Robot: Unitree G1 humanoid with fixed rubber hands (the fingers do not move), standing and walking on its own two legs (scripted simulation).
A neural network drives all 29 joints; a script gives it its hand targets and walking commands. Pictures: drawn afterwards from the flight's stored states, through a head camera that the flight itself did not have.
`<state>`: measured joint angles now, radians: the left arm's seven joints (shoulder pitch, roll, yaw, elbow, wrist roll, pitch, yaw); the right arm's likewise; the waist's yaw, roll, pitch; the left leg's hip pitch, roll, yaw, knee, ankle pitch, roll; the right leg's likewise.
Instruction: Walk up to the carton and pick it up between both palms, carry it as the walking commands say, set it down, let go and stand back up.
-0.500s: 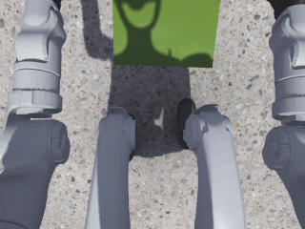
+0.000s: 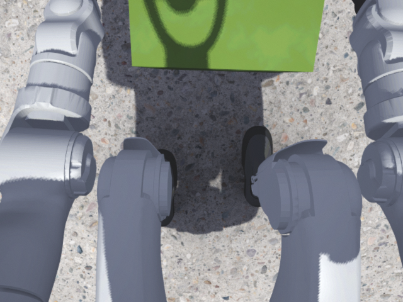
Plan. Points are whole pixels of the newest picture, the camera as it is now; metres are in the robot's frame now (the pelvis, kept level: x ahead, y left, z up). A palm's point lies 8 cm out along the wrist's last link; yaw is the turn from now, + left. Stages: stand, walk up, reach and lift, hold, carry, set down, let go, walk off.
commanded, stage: reach and lift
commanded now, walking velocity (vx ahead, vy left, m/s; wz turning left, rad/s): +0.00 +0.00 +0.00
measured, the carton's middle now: (221, 2) +0.53 -0.04 -0.26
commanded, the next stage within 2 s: none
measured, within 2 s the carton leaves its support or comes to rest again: leaves its support in 1.74 s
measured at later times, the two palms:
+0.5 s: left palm out of the picture +0.55 +0.16 -0.21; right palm out of the picture +0.52 -0.25 -0.20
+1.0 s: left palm out of the picture +0.55 +0.13 -0.21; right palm out of the picture +0.54 -0.21 -0.20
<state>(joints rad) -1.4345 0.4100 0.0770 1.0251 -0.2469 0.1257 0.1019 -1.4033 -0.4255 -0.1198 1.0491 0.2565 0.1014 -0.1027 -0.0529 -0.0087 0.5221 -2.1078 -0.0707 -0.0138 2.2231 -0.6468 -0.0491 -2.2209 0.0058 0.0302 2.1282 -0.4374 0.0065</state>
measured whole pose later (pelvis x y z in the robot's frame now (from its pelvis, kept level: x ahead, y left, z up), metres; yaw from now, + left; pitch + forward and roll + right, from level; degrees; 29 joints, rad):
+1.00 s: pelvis +0.00 +0.00 -0.01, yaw +1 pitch +32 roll +1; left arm -1.50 0.37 -0.05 1.10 -0.28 0.04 0.14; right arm -1.55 -0.39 -0.03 1.26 0.32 0.00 -0.11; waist -0.07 -0.03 0.52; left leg -2.18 -0.07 -0.02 2.23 -0.62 -0.05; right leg -2.27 -0.02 0.01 2.15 -0.44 -0.01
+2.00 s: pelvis -0.01 +0.00 +0.00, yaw +2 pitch +28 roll +1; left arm -1.49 0.32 0.08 0.98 -0.18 0.24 0.15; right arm -1.45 -0.39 -0.10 1.01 0.26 0.21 -0.13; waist -0.08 0.01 0.52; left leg -2.12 -0.10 -0.02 2.21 -0.58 -0.05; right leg -2.19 0.02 0.05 2.13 -0.44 0.04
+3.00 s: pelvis -0.02 -0.01 +0.08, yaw +2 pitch +25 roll +2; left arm -1.35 0.22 0.31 0.64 -0.01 0.40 0.10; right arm -1.34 -0.28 -0.30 0.66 0.05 0.42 -0.10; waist -0.07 0.00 0.52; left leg -1.83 -0.12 -0.04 1.94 -0.55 -0.06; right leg -1.90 0.08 0.08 1.88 -0.42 0.06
